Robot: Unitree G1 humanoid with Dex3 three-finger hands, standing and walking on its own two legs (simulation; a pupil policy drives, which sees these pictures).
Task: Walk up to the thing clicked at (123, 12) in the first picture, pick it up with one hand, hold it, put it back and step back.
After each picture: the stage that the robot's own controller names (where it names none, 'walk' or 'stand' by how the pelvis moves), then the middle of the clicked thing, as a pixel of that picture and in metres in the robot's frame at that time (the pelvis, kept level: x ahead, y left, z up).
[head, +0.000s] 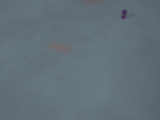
stand; (123, 14) +2.01 -0.59 -0.72
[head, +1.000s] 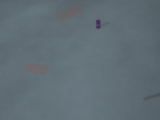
walk; (98, 24) +1.94 -0.06 -0.69
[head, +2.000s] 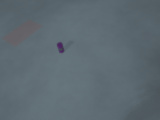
walk; (60, 47) +1.30 +0.36 -0.72
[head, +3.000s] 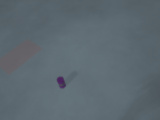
walk; (61, 82) +0.84 +0.32 -0.72
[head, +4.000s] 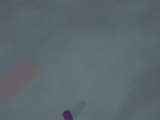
walk; (67, 116) +0.52 +0.22 -0.71
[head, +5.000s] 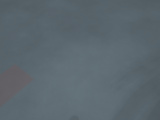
stand; out of the picture +0.39 +0.21 -0.71
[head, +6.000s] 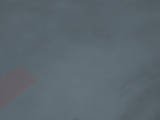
stand; out of the picture +0.38 +0.20 -0.72
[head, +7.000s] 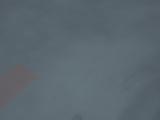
stand; out of the picture +0.39 +0.21 -0.72
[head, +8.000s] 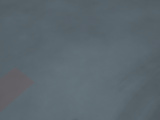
stand; out of the picture +0.36 +0.22 -0.72
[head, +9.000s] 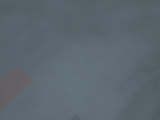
stand; out of the picture +0.39 +0.23 -0.73
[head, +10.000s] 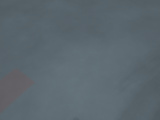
stand; out of the picture +0.37 +0.23 -0.73
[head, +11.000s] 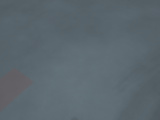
stand; out of the picture +0.38 +0.23 -0.73
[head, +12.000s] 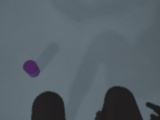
go down; (32, 69) +0.45 +0.23 -0.40
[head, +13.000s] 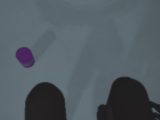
approach; (26, 58) +0.46 +0.24 -0.30
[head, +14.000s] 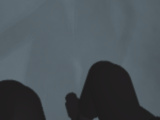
close in; out of the picture +0.45 +0.29 -0.23
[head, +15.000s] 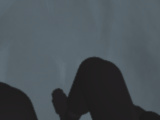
close; out of the picture +0.44 +0.30 -0.23
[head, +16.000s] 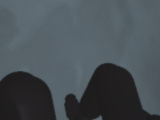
lift; out of the picture +0.38 +0.28 -0.20
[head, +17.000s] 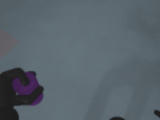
lift; (29, 89) +0.33 +0.19 -0.01
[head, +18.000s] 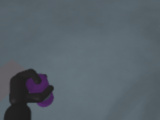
hold; (41, 91) +0.33 +0.17 +0.02
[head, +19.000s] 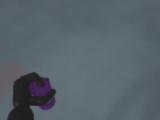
hold; (43, 94) +0.33 +0.17 +0.00
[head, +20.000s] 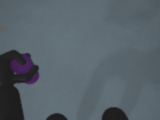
crouch; (26, 70) +0.41 +0.20 -0.07
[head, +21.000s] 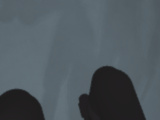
lower; out of the picture +0.50 +0.29 -0.13
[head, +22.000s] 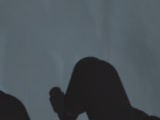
lower; out of the picture +0.44 +0.30 -0.23
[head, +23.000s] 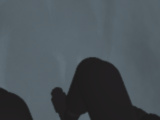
lower; out of the picture +0.44 +0.30 -0.23
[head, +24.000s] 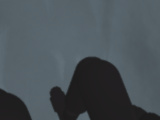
lower; out of the picture +0.45 +0.31 -0.23
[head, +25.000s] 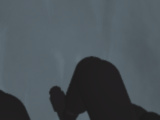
lower; out of the picture +0.45 +0.31 -0.23
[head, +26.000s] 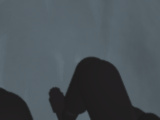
open; out of the picture +0.45 +0.28 -0.24
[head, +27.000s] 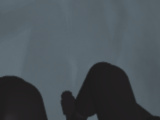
stand; out of the picture +0.45 +0.27 -0.25
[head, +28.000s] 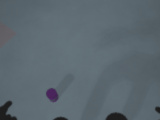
stand; (52, 95) +0.43 +0.20 -0.55
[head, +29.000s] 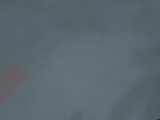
stand; out of the picture +0.39 +0.19 -0.66
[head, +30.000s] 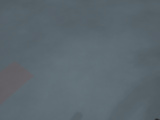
stand; out of the picture +0.40 +0.19 -0.67
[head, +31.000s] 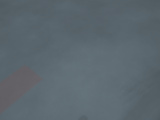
stand; out of the picture +0.42 +0.18 -0.72
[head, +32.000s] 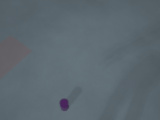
walk; (64, 104) +0.46 +0.12 -0.71
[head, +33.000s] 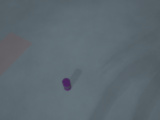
walk; (66, 84) +0.64 +0.18 -0.69
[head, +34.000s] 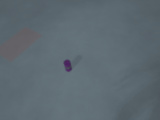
walk; (67, 65) +0.95 +0.23 -0.70
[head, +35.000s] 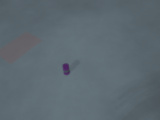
stand; (66, 69) +1.01 +0.22 -0.71
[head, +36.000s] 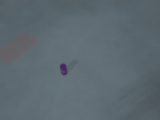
stand; (63, 69) +1.01 +0.22 -0.73
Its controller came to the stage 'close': yes
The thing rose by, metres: 0.71
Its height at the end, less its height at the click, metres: +0.00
